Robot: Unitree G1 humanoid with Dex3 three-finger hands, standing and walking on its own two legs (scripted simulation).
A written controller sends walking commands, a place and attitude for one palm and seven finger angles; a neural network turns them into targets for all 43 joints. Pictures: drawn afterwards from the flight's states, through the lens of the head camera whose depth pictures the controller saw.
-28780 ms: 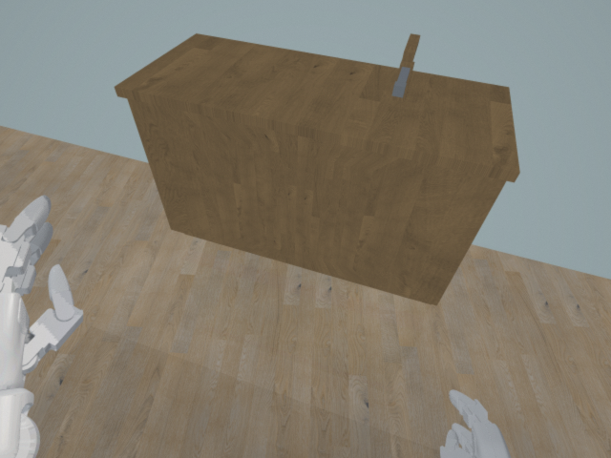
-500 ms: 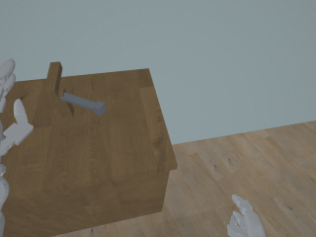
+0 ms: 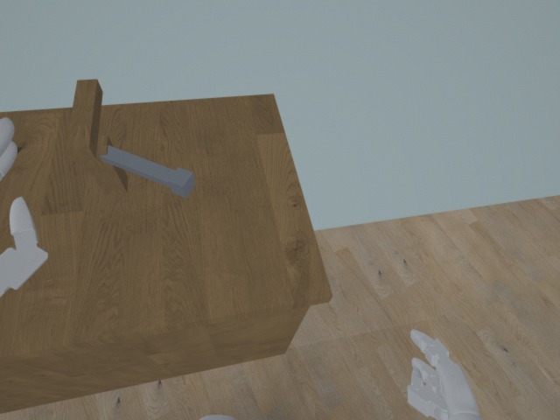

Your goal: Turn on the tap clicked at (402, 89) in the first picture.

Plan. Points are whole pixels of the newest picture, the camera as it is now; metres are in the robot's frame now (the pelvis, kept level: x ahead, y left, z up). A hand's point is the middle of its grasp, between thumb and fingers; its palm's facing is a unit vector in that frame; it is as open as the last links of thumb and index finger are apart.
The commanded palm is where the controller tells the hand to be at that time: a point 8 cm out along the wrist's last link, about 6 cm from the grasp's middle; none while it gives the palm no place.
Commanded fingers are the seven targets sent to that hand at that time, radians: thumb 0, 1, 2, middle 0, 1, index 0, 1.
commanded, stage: come to a stop and stand still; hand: left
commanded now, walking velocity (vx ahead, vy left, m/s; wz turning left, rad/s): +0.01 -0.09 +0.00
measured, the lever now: (182, 182) +0.41 +0.19 +0.05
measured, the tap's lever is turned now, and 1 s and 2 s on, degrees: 57 57 57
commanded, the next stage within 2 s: look again from close up in 0.72 s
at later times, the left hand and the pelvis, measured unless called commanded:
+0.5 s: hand (61, 255) +0.23 +0.23 +0.18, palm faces +0.34 -0.87 -0.35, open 7.4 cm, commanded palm +0.15 +0.27 +0.18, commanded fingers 0.00 0.90 0.90 -0.20 -0.30 -0.20 -0.30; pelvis -0.02 +0.00 +0.00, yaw -3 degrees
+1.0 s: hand (50, 285) +0.21 +0.24 +0.16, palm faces +0.35 -0.88 -0.32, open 7.4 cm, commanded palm +0.14 +0.28 +0.18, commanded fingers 0.00 0.90 0.90 -0.20 -0.30 -0.20 -0.30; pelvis -0.03 +0.00 +0.00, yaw -3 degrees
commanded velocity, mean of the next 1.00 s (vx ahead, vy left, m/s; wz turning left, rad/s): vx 0.00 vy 0.00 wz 0.00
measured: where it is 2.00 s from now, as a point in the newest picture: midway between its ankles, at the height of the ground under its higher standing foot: outside the picture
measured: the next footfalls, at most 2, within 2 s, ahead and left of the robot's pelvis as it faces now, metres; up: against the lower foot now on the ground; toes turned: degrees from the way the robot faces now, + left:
none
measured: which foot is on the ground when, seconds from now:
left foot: down 0.00-1.00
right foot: down 0.00-1.00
